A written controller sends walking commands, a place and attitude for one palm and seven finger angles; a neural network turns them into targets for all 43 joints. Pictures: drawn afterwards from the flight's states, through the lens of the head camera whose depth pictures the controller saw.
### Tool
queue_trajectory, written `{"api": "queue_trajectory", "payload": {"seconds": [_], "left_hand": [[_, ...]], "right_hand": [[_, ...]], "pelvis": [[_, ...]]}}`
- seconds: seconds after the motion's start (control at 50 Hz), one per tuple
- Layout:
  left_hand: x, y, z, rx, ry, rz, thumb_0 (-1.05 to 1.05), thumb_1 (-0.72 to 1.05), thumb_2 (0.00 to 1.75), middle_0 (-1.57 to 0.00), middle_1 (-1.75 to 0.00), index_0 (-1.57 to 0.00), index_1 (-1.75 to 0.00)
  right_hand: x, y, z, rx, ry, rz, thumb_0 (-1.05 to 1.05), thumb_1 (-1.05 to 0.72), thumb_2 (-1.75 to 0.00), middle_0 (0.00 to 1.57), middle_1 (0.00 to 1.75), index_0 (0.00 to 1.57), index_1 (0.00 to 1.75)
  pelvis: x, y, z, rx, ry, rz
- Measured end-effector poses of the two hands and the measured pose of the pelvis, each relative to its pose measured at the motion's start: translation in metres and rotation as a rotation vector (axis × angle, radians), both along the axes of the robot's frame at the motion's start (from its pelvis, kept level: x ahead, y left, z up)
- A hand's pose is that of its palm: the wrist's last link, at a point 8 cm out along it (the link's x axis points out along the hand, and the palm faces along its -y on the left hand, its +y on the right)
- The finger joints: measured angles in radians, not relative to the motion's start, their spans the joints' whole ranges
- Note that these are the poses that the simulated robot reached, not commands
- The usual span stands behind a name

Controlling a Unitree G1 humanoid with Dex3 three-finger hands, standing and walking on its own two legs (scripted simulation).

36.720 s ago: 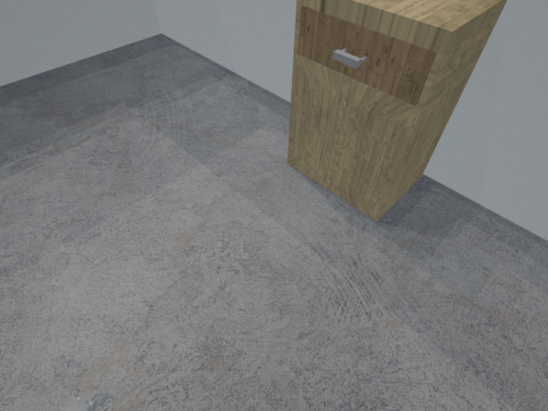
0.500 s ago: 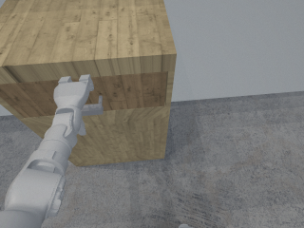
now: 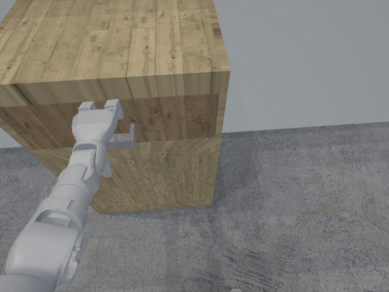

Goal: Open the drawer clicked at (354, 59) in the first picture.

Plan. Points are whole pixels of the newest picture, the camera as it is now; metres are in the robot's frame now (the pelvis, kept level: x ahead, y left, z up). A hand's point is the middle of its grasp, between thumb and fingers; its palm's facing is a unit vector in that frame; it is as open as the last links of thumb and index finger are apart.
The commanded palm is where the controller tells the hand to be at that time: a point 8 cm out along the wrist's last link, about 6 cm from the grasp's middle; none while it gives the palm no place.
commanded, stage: lower the fingers behind the handle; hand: left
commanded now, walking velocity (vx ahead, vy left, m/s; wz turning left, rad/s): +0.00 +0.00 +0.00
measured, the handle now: (115, 134) +0.50 +0.21 -0.04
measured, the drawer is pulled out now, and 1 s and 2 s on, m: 0.00 0.00 0.00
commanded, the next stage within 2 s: lift the hand off the handle in 1.48 s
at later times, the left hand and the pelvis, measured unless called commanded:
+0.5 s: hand (107, 148) +0.44 +0.21 -0.02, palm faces -0.05 -0.02 -1.00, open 13.8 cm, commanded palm +0.43 +0.21 +0.03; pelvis -0.01 +0.00 -0.02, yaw +0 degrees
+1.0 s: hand (110, 148) +0.45 +0.21 -0.03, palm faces -0.02 +0.01 -1.00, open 13.8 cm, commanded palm +0.43 +0.21 +0.00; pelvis -0.02 +0.00 -0.03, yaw +0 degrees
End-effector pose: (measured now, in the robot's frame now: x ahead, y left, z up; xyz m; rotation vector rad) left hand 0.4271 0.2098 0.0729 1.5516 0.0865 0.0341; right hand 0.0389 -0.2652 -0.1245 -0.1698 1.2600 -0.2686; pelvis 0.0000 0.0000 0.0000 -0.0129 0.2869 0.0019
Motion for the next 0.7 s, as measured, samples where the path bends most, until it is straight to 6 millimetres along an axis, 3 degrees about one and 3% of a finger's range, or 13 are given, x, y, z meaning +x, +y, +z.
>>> {"api": "queue_trajectory", "payload": {"seconds": [0.2, 0.56, 0.7], "left_hand": [[-0.002, 0.005, -0.015, 0.008, 0.025, -0.003, 0.0, -0.49, 0.31, -0.32, -1.2, -0.32, -1.2], [0.002, 0.003, -0.042, 0.0, 0.019, -0.003, 0.0, -0.49, 0.31, -0.32, -1.2, -0.32, -1.2], [0.004, 0.001, -0.044, 0.006, -0.003, 0.002, 0.0, -0.49, 0.31, -0.33, -1.23, -0.32, -1.2]], "right_hand": [[0.002, 0.003, -0.003, -0.004, -0.016, 0.014, 0.01, -0.9, -0.9, 0.21, 0.3, 0.2, 0.3], [-0.031, 0.001, -0.015, -0.02, 0.071, -0.006, 0.01, -0.9, -0.9, 0.21, 0.3, 0.2, 0.3], [-0.038, 0.004, -0.02, -0.01, 0.086, -0.009, 0.01, -0.9, -0.9, 0.21, 0.3, 0.2, 0.3]], "pelvis": [[-0.005, 0.0, -0.005, 0.0, 0.021, 0.001], [-0.011, 0.004, -0.018, -0.008, 0.071, -0.001], [-0.013, 0.004, -0.023, -0.008, 0.085, -0.005]]}}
